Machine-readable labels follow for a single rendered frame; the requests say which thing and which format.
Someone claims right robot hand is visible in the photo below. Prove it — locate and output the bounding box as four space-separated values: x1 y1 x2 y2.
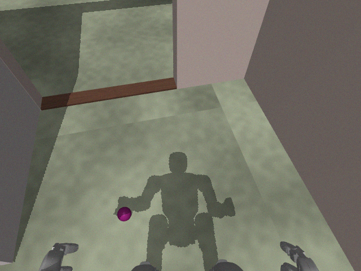
280 241 319 271

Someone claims left robot hand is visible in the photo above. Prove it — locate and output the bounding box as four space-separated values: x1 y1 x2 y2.
39 243 78 271

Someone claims ball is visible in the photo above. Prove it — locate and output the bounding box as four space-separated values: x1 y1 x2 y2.
117 207 131 221

